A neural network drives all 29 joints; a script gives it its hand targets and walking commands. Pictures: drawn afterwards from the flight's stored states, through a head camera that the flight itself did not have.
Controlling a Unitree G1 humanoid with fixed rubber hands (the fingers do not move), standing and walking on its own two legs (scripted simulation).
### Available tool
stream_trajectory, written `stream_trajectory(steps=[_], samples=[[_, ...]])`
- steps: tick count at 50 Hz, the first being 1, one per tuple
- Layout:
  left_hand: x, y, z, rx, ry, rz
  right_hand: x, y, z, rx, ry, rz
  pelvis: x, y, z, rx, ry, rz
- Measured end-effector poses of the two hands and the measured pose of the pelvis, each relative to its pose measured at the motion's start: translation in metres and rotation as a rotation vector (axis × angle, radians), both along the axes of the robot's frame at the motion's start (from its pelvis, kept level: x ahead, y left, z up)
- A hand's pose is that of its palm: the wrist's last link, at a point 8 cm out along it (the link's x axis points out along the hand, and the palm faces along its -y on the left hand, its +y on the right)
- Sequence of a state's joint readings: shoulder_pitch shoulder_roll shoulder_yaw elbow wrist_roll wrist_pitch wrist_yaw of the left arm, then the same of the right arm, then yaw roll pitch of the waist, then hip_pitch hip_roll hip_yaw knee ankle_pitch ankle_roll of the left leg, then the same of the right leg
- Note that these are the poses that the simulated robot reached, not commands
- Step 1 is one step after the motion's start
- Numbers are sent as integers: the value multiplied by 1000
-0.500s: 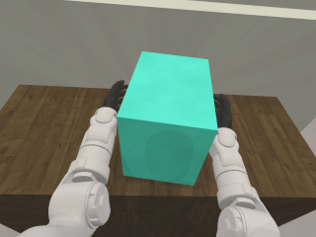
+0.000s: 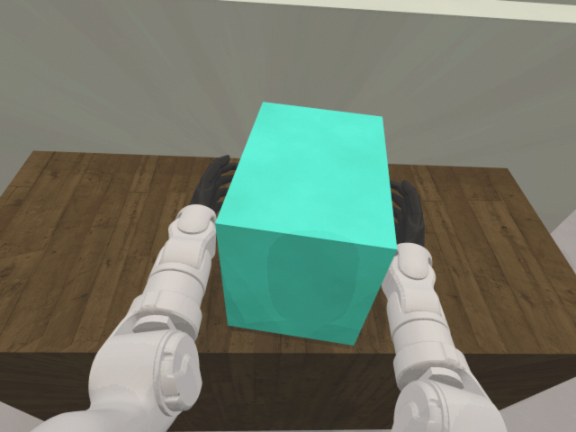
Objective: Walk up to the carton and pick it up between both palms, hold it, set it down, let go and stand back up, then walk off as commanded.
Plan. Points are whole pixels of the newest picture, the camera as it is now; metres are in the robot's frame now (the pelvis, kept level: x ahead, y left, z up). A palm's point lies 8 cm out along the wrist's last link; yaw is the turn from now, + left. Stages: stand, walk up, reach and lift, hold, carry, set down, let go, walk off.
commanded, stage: set down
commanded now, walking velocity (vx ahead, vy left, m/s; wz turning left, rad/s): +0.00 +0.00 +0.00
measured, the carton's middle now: (306, 218) +0.45 -0.07 +0.03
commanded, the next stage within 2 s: none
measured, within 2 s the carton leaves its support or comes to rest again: rests again in 0.34 s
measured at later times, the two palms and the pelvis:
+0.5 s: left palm (208, 216) +0.43 +0.08 +0.07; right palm (406, 249) +0.36 -0.21 +0.07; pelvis -0.01 +0.00 +0.00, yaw +0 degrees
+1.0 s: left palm (207, 220) +0.43 +0.08 +0.07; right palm (405, 253) +0.35 -0.20 +0.06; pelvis -0.01 -0.01 +0.00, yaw -1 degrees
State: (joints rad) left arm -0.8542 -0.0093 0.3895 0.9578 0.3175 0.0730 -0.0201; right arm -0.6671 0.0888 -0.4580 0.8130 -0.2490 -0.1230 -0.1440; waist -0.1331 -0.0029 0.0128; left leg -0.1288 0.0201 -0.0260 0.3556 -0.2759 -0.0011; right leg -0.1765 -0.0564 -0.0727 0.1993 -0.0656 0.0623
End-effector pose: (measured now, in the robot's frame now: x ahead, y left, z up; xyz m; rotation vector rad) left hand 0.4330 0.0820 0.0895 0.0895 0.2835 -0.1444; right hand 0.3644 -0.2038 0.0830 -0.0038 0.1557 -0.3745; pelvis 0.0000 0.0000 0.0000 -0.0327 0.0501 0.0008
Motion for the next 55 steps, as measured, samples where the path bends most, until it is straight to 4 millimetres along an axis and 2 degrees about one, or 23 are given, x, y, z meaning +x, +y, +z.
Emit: stream_trajectory(steps=[13,55], samples=[[-3,-3,-11,-9,6,-7,-6,-2,-13,-4,2,-12,-7,-4,0,7,31,2],[-9,-1,-24,-42,-38,-5,-13,0,-23,-42,-44,-11,-11,-7,1,10,28,-10]])
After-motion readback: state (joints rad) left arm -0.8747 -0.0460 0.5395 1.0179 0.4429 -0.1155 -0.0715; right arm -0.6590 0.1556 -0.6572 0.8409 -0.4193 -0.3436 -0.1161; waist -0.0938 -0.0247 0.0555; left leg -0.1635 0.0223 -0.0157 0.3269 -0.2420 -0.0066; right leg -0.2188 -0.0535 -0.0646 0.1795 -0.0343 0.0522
